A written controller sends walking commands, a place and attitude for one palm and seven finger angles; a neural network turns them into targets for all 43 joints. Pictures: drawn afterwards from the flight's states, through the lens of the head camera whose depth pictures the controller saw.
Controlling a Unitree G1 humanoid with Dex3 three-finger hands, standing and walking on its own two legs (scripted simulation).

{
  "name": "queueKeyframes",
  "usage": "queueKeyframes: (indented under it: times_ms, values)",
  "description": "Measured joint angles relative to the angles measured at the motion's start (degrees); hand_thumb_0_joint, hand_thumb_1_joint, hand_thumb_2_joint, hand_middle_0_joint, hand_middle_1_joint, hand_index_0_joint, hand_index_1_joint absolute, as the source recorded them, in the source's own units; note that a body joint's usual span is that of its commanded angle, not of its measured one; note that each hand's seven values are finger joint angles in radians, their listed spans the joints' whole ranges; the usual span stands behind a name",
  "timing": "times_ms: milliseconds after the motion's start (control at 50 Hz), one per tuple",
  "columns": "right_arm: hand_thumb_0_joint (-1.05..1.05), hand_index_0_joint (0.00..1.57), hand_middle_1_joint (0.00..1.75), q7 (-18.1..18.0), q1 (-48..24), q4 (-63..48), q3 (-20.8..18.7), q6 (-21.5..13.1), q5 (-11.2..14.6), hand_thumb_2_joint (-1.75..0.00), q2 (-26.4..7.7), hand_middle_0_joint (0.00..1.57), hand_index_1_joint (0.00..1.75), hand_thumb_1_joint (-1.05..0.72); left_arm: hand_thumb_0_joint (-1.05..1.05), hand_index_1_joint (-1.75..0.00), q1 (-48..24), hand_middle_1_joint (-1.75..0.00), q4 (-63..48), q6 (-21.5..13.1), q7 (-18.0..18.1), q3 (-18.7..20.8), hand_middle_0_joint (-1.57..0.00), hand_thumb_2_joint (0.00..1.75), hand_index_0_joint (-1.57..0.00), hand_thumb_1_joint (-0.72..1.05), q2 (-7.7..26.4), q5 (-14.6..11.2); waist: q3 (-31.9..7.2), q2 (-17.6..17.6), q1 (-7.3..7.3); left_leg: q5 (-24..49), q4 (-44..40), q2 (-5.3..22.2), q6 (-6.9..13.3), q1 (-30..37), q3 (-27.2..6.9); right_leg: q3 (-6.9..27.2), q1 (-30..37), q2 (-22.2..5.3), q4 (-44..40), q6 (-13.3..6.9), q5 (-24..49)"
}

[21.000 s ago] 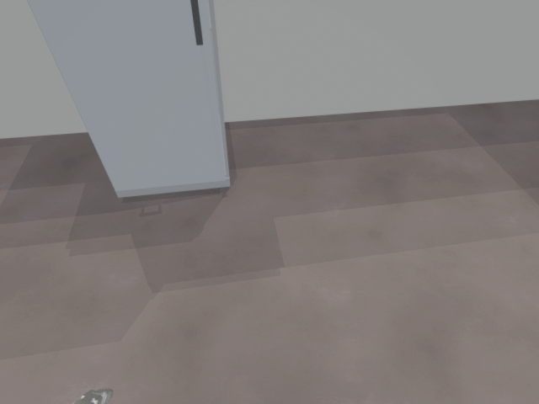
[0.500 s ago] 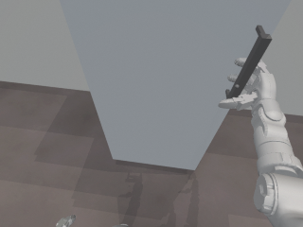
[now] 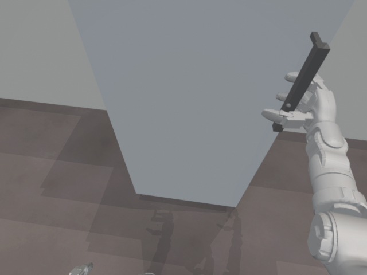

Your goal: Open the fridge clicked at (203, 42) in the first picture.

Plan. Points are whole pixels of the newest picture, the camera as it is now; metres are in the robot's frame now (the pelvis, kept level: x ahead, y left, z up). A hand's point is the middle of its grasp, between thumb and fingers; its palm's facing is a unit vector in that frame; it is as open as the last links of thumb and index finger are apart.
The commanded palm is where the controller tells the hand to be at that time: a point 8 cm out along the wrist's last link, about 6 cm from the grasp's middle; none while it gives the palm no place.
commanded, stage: grip the handle and tug to test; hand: right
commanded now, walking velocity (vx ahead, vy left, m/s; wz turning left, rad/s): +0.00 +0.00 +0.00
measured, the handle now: (293, 88) +0.51 -0.18 +0.15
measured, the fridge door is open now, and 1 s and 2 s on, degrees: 0 0 15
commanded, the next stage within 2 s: pull the door a little, standing still in 1.10 s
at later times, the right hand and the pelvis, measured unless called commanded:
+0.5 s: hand (286, 105) +0.46 -0.15 +0.15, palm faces +0.02 +1.00 +0.00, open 5.6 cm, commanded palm +0.42 -0.21 +0.15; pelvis +0.01 +0.00 +0.00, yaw +0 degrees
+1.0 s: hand (286, 105) +0.45 -0.15 +0.15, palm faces +0.02 +1.00 +0.02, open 5.6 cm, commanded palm +0.40 -0.21 +0.15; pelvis +0.02 +0.00 +0.01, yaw +1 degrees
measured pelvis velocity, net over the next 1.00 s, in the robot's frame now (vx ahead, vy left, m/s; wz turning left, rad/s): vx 0.02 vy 0.00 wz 0.03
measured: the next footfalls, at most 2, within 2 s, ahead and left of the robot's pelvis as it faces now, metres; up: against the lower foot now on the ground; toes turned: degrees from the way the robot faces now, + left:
none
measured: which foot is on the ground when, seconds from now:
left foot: down 0.00-1.00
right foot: down 0.00-1.00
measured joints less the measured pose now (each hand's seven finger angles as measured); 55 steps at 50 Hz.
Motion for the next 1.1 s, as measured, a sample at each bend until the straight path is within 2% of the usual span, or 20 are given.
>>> queueKeyframes:
  times_ms: [140,380,860,1100]
  values:
    - [0.00,0.37,1.30,-0.6,1.0,-2.1,0.9,0.5,0.1,-0.59,1.5,0.37,1.30,-0.18,0.01,-0.30,-0.2,-0.30,0.2,0.1,-0.2,0.2,-0.21,0.89,-0.20,0.91,0.0,0.1,-0.4,-0.1,-0.40,-0.2,-0.2,0.1,-0.1,0.5,0.0,0.0,0.5,0.1,-0.2,-0.1,-0.2]
    - [0.01,0.41,1.37,-2.0,2.6,-4.2,1.3,1.6,-0.1,-0.82,2.2,0.42,1.37,-0.71,0.01,-0.30,-0.9,-0.30,-0.4,0.3,-0.4,0.0,-0.21,0.89,-0.20,0.91,-0.6,0.2,-0.5,-0.3,-0.70,-0.3,-0.6,0.1,-0.2,1.5,-0.1,-0.1,1.6,0.1,-0.8,-0.1,-0.2]
    - [0.01,0.38,1.40,-1.0,6.1,-8.5,-0.1,3.4,0.5,-0.79,1.9,0.39,1.39,-0.73,0.01,-0.30,-1.4,-0.30,-1.1,1.3,0.2,0.1,-0.21,0.89,-0.20,0.91,-0.2,-0.1,-0.4,-0.3,-0.34,-0.1,-1.7,-0.5,-0.1,3.0,-0.7,-0.8,3.7,-0.3,-2.4,0.0,-0.1]
    - [0.02,0.33,1.40,-2.8,13.8,-20.0,-0.1,7.7,1.4,-0.77,3.6,0.32,1.39,-0.75,0.01,-0.30,-1.8,-0.30,-2.7,1.7,-0.5,0.7,-0.21,0.89,-0.20,0.91,-0.6,-0.3,-1.1,-0.8,-0.68,-0.2,-3.5,-1.1,-0.3,5.0,-1.9,-2.1,6.5,-0.6,-4.7,0.0,-0.3]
